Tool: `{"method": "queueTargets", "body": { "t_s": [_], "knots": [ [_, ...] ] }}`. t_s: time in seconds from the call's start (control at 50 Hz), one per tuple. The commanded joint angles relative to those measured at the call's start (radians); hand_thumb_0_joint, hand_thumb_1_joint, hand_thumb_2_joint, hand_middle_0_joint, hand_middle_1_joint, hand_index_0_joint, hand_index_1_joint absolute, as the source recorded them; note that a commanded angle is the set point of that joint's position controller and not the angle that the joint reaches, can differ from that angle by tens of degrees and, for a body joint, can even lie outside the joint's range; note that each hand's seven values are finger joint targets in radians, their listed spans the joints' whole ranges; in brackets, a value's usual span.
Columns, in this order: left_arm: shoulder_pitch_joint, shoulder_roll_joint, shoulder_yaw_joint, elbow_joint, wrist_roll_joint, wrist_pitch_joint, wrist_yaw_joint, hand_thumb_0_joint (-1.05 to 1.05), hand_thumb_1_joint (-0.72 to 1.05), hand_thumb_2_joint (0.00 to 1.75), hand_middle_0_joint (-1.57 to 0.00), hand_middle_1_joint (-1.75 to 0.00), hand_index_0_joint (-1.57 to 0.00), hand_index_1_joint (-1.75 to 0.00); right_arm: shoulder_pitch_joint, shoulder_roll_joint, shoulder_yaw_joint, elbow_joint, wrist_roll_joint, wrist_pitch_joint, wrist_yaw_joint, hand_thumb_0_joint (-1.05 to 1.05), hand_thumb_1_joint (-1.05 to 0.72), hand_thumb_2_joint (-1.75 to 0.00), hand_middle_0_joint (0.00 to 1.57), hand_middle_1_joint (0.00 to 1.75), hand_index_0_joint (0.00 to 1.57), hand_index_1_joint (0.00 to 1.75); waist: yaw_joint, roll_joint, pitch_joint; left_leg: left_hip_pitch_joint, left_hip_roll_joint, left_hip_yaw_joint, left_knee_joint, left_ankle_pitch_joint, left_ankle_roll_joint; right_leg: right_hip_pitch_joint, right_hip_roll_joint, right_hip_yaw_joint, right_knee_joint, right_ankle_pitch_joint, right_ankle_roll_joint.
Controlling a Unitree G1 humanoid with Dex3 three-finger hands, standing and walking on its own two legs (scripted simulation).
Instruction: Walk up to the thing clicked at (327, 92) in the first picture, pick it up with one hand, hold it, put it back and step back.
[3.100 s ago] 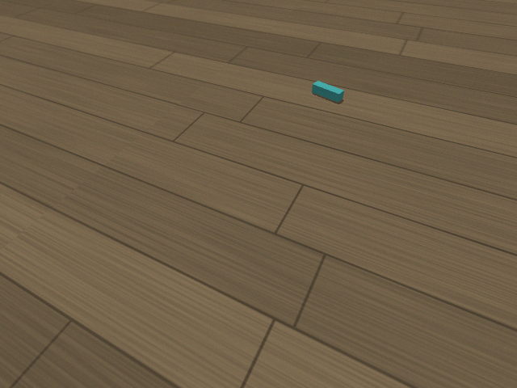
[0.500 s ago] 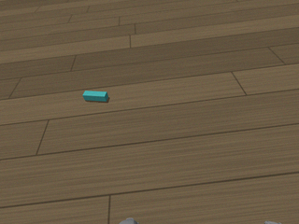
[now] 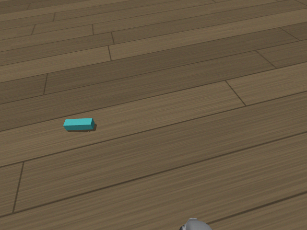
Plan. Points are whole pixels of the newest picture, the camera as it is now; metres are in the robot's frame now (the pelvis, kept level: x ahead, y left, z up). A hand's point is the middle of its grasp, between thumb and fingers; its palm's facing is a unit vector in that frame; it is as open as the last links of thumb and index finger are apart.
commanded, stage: walk up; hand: left
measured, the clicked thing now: (79, 124) +1.08 +0.61 -0.73
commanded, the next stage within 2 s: none
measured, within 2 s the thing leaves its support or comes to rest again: neither
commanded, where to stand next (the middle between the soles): +0.70 +0.39 m, yaw -3 degrees
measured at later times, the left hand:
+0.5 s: hand (18, 226) +0.22 +0.43 -0.15, palm faces -0.02 -0.88 -0.48, open 7.4 cm
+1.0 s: hand (19, 158) +0.43 +0.48 -0.12, palm faces -0.02 -0.86 -0.51, open 7.4 cm
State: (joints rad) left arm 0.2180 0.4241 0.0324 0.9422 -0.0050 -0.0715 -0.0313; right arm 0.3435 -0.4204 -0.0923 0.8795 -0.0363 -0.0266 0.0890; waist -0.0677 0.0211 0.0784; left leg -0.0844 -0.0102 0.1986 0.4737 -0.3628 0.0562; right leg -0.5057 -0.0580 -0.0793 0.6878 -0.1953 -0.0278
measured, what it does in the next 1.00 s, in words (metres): walks ahead: right foot, then left foot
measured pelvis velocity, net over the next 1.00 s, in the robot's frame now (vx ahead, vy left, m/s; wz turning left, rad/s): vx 0.36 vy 0.19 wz -0.02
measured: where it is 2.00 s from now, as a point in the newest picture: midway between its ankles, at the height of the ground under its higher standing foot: (96, 175)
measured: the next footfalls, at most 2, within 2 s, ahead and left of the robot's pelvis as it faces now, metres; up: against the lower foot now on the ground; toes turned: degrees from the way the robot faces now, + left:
right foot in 0.06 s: +0.19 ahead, -0.09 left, +0.00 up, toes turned -6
left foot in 0.46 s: +0.32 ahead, +0.27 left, +0.00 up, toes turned +7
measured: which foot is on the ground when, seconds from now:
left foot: down 0.00-0.08, up 0.10-0.44, down 0.46-0.86, up 0.88-1.00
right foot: up 0.00-0.04, down 0.06-0.48, up 0.50-0.82, down 0.84-1.00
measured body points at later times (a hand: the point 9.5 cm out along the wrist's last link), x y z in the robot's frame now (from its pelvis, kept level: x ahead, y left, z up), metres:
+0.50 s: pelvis +0.20 +0.11 -0.02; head +0.20 +0.12 +0.43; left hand +0.22 +0.47 -0.12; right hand +0.30 -0.23 -0.11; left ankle +0.28 +0.26 -0.73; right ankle +0.15 -0.08 -0.72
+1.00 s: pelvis +0.36 +0.19 -0.01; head +0.37 +0.15 +0.43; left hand +0.43 +0.53 -0.08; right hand +0.42 -0.12 -0.15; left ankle +0.36 +0.32 -0.67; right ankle +0.42 +0.07 -0.73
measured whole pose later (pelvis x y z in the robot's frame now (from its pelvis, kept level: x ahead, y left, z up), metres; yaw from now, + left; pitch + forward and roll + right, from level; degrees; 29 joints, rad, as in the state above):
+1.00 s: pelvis +0.36 +0.19 -0.01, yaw -1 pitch -3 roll -2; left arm 0.29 0.40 0.04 0.88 0.01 -0.11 0.02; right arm 0.28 -0.43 -0.08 0.86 -0.03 0.04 0.09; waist 0.00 0.13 0.08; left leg -0.46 0.04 -0.03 1.12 -0.41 0.01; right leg -0.33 -0.03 -0.12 0.63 -0.25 -0.04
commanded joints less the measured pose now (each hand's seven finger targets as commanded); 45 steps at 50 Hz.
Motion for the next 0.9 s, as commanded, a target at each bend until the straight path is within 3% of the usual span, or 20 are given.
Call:
{"method": "queueTargets", "body": {
  "t_s": [0.0, 0.02, 0.04, 0.06, 0.08, 0.18, 0.34, 0.42, 0.44, 0.46, 0.48, 0.5, 0.58, 0.68, 0.78, 0.8, 0.82, 0.84, 0.86, 0.88],
  "knots": [
    [0.109, 0.197, 0.08, -0.039, -0.003, -0.026, 0.031, 0.0, 0.9, 0.9, -0.2, -0.3, -0.2, -0.3, -0.099, -0.219, -0.054, -0.14, 0.008, -0.021, -0.022, 0.0, -0.9, -0.9, 0.2, 0.3, 0.2, 0.3, 0.113, -0.014, -0.11, -0.174, 0.192, -0.102, 0.084, 0.489, 0.047, 0.405, 0.064, -0.061, -0.152, 0.088, -0.033],
    [0.21, 0.241, 0.103, -0.021, 0.003, -0.03, 0.043, 0.0, 0.9, 0.9, -0.2, -0.3, -0.2, -0.3, -0.09, -0.184, -0.039, -0.15, 0.007, -0.024, -0.023, 0.0, -0.9, -0.9, 0.2, 0.3, 0.2, 0.3, 0.172, -0.09, -0.163, -0.274, 0.139, -0.075, 0.272, 0.434, 0.013, 0.579, 0.021, 0.013, -0.186, 0.017, -0.058],
    [0.299, 0.326, 0.131, -0.024, 0.014, -0.036, 0.058, 0.0, 0.9, 0.9, -0.2, -0.3, -0.2, -0.3, -0.038, -0.133, -0.021, -0.163, 0.008, -0.026, -0.025, 0.0, -0.9, -0.9, 0.2, 0.3, 0.2, 0.3, 0.197, -0.274, -0.238, -0.481, 0.045, -0.078, 0.55, 0.028, -0.028, 0.755, -0.235, 0.406, -0.268, -0.112, -0.138],
    [0.253, 0.368, 0.129, -0.06, 0.005, -0.038, 0.068, 0.0, 0.9, 0.9, -0.2, -0.3, -0.2, -0.3, -0.002, -0.193, -0.03, -0.15, 0.01, -0.013, -0.025, 0.0, -0.9, -0.9, 0.2, 0.3, 0.2, 0.3, 0.171, -0.178, -0.237, -0.601, 0.001, -0.209, 0.687, -0.199, -0.053, 0.735, -0.415, 0.766, -0.392, -0.252, -0.248],
    [0.194, 0.359, 0.122, -0.07, -0.011, -0.035, 0.076, 0.0, 0.9, 0.9, -0.2, -0.3, -0.2, -0.3, -0.051, -0.261, -0.05, -0.133, 0.004, 0.0, -0.034, 0.0, -0.9, -0.9, 0.2, 0.3, 0.2, 0.3, 0.16, -0.045, -0.196, -0.605, 0.056, -0.287, 0.785, -0.179, -0.053, 0.621, -0.431, 0.78, -0.408, -0.342, -0.309],
    [0.025, 0.274, 0.096, -0.106, 0.005, -0.056, 0.065, 0.0, 0.9, 0.9, -0.2, -0.3, -0.2, -0.3, 0.007, -0.222, -0.05, -0.06, 0.008, 0.017, -0.008, 0.0, -0.9, -0.9, 0.2, 0.3, 0.2, 0.3, 0.05, -0.11, 0.008, -0.486, 0.139, -0.3, 0.635, 0.033, -0.065, 0.235, -0.231, 0.278, -0.443, -0.187, -0.188],
    [0.07, 0.334, 0.115, -0.097, 0.025, -0.073, 0.051, 0.0, 0.9, 0.9, -0.2, -0.3, -0.2, -0.3, -0.166, -0.193, -0.066, -0.099, -0.007, 0.013, 0.035, 0.0, -0.9, -0.9, 0.2, 0.3, 0.2, 0.3, 0.09, -0.149, -0.024, -0.382, 0.17, -0.176, 0.291, 0.132, -0.063, 0.179, -0.193, 0.148, -0.382, -0.227, -0.168],
    [-0.021, 0.329, 0.102, -0.106, 0.025, -0.054, 0.056, 0.0, 0.9, 0.9, -0.2, -0.3, -0.2, -0.3, -0.034, -0.212, -0.086, -0.056, -0.011, 0.003, 0.027, 0.0, -0.9, -0.9, 0.2, 0.3, 0.2, 0.3, -0.032, -0.101, -0.074, -0.109, 0.105, -0.086, 0.17, 0.086, -0.039, 0.064, -0.18, 0.097, -0.181, -0.181, -0.128],
    [0.002, 0.271, 0.081, -0.106, 0.032, -0.047, 0.057, 0.0, 0.9, 0.9, -0.2, -0.3, -0.2, -0.3, 0.081, -0.248, -0.102, -0.013, -0.013, -0.003, 0.013, 0.0, -0.9, -0.9, 0.2, 0.3, 0.2, 0.3, -0.084, 0.054, -0.131, 0.051, 0.066, -0.103, 0.116, -0.003, -0.023, 0.006, -0.123, 0.045, 0.087, -0.09, -0.101],
    [0.074, 0.164, 0.048, -0.107, 0.018, -0.043, 0.053, 0.0, 0.9, 0.9, -0.2, -0.3, -0.2, -0.3, 0.155, -0.337, -0.125, -0.008, -0.026, -0.013, -0.005, 0.0, -0.9, -0.9, 0.2, 0.3, 0.2, 0.3, -0.114, 0.344, -0.142, 0.15, 0.235, -0.431, -0.101, -0.214, 0.038, -0.167, 0.007, -0.009, 0.45, -0.158, -0.034],
    [0.04, 0.185, 0.048, -0.117, -0.006, -0.041, 0.07, 0.0, 0.9, 0.9, -0.2, -0.3, -0.2, -0.3, 0.098, -0.415, -0.131, -0.047, -0.003, -0.016, -0.011, 0.0, -0.9, -0.9, 0.2, 0.3, 0.2, 0.3, -0.089, 0.423, -0.107, 0.117, 0.412, -0.801, -0.271, -0.254, 0.135, -0.334, 0.096, 0.031, 0.554, -0.373, -0.023],
    [0.016, 0.251, 0.054, -0.097, 0.001, -0.04, 0.081, 0.0, 0.9, 0.9, -0.2, -0.3, -0.2, -0.3, 0.04, -0.401, -0.127, -0.056, 0.017, -0.011, -0.015, 0.0, -0.9, -0.9, 0.2, 0.3, 0.2, 0.3, -0.051, 0.254, -0.071, 0.017, 0.443, -0.785, -0.248, -0.283, 0.207, -0.312, 0.026, 0.134, 0.603, -0.338, -0.035],
    [0.131, 0.249, 0.059, -0.009, -0.015, -0.042, 0.056, 0.0, 0.9, 0.9, -0.2, -0.3, -0.2, -0.3, -0.085, -0.271, -0.068, -0.097, 0.019, -0.023, -0.031, 0.0, -0.9, -0.9, 0.2, 0.3, 0.2, 0.3, 0.044, 0.18, -0.03, -0.099, 0.298, -0.384, -0.13, 0.083, 0.161, -0.135, -0.058, 0.097, 0.367, -0.192, -0.015],
    [0.082, 0.226, 0.064, -0.044, 0.001, -0.034, 0.045, 0.0, 0.9, 0.9, -0.2, -0.3, -0.2, -0.3, -0.064, -0.265, -0.061, -0.127, 0.0, -0.02, -0.022, 0.0, -0.9, -0.9, 0.2, 0.3, 0.2, 0.3, 0.025, 0.15, -0.019, -0.124, 0.309, -0.334, -0.167, 0.118, 0.215, -0.038, -0.044, 0.019, 0.142, -0.14, 0.011],
    [0.179, 0.203, 0.081, -0.027, 0.006, -0.049, 0.053, 0.0, 0.9, 0.9, -0.2, -0.3, -0.2, -0.3, -0.123, -0.229, -0.044, -0.173, 0.006, -0.001, -0.015, 0.0, -0.9, -0.9, 0.2, 0.3, 0.2, 0.3, 0.111, 0.045, -0.078, -0.272, 0.221, -0.184, 0.062, 0.234, 0.139, 0.339, 0.046, -0.049, -0.1, 0.05, -0.009],
    [0.268, 0.25, 0.104, -0.011, 0.01, -0.051, 0.064, 0.0, 0.9, 0.9, -0.2, -0.3, -0.2, -0.3, -0.125, -0.193, -0.032, -0.184, 0.009, -0.004, -0.015, 0.0, -0.9, -0.9, 0.2, 0.3, 0.2, 0.3, 0.17, -0.05, -0.128, -0.359, 0.165, -0.134, 0.23, 0.282, 0.091, 0.509, 0.032, 0.005, -0.147, 0.018, -0.028],
    [0.354, 0.326, 0.129, -0.01, 0.02, -0.057, 0.079, 0.0, 0.9, 0.9, -0.2, -0.3, -0.2, -0.3, -0.076, -0.131, -0.014, -0.193, 0.019, -0.007, -0.015, 0.0, -0.9, -0.9, 0.2, 0.3, 0.2, 0.3, 0.202, -0.267, -0.175, -0.49, 0.057, -0.09, 0.508, 0.036, 0.026, 0.622, -0.173, 0.346, -0.311, -0.146, -0.073],
    [0.293, 0.388, 0.128, -0.06, 0.02, -0.061, 0.088, 0.0, 0.9, 0.9, -0.2, -0.3, -0.2, -0.3, -0.028, -0.151, -0.016, -0.188, 0.015, 0.011, -0.018, 0.0, -0.9, -0.9, 0.2, 0.3, 0.2, 0.3, 0.153, -0.227, -0.169, -0.616, -0.013, -0.198, 0.67, -0.184, -0.025, 0.609, -0.392, 0.748, -0.437, -0.286, -0.167],
    [0.227, 0.38, 0.119, -0.071, 0.001, -0.051, 0.093, 0.0, 0.9, 0.9, -0.2, -0.3, -0.2, -0.3, -0.066, -0.246, -0.047, -0.17, 0.004, 0.032, -0.03, 0.0, -0.9, -0.9, 0.2, 0.3, 0.2, 0.3, 0.136, -0.084, -0.112, -0.619, 0.06, -0.3, 0.736, -0.188, -0.027, 0.483, -0.422, 0.769, -0.446, -0.43, -0.237],
    [0.177, 0.358, 0.118, -0.088, -0.001, -0.05, 0.093, 0.0, 0.9, 0.9, -0.2, -0.3, -0.2, -0.3, -0.072, -0.256, -0.051, -0.154, 0.008, 0.038, -0.031, 0.0, -0.9, -0.9, 0.2, 0.3, 0.2, 0.3, 0.12, -0.064, -0.052, -0.631, 0.086, -0.328, 0.751, -0.129, -0.036, 0.425, -0.376, 0.652, -0.446, -0.445, -0.237]
  ]
}}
